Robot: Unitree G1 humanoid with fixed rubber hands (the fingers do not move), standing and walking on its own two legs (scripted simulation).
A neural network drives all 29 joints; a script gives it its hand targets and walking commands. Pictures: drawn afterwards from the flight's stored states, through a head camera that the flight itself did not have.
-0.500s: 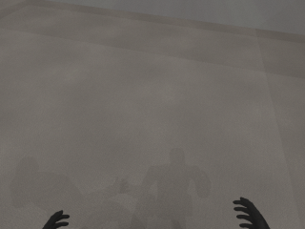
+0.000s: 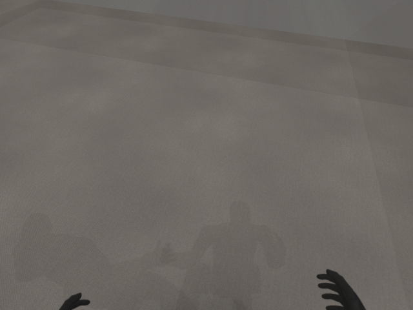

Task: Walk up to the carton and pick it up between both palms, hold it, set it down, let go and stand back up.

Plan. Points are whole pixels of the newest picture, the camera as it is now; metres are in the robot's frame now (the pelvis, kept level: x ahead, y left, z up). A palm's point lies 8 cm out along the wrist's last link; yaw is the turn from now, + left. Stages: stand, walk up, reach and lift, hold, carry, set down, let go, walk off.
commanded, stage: stand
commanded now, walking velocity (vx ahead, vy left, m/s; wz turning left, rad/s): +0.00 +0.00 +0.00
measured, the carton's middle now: out of the picture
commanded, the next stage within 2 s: walk up in 0.90 s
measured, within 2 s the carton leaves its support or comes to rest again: neither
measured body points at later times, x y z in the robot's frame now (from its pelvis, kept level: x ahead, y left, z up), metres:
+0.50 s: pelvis -0.01 +0.00 +0.00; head -0.01 +0.00 +0.45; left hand +0.11 +0.29 -0.11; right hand +0.14 -0.28 -0.08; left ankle +0.00 +0.12 -0.71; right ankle +0.00 -0.12 -0.71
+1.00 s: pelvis -0.02 +0.00 +0.00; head -0.02 +0.00 +0.45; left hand +0.08 +0.29 -0.12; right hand +0.12 -0.29 -0.09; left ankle +0.00 +0.12 -0.71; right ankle +0.00 -0.12 -0.71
